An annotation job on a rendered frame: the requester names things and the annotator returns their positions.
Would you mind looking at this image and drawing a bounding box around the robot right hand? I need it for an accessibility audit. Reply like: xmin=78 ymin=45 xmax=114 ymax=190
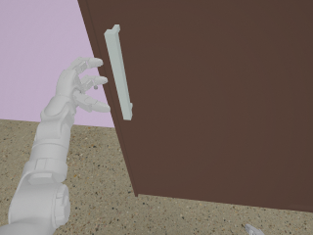
xmin=245 ymin=224 xmax=265 ymax=235

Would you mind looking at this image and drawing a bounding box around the robot left hand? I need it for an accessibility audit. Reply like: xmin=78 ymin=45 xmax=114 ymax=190
xmin=55 ymin=56 xmax=111 ymax=113

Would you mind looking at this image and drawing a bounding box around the wardrobe door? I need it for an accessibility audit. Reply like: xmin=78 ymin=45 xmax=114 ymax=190
xmin=87 ymin=0 xmax=313 ymax=210
xmin=292 ymin=190 xmax=313 ymax=207

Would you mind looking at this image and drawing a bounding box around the left robot forearm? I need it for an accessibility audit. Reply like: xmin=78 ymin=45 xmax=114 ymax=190
xmin=8 ymin=95 xmax=77 ymax=224

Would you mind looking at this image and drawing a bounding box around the left robot upper arm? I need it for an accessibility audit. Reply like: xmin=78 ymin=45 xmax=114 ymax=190
xmin=0 ymin=182 xmax=70 ymax=235

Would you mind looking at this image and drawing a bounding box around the handle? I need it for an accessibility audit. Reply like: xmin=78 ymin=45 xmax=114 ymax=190
xmin=104 ymin=24 xmax=133 ymax=120

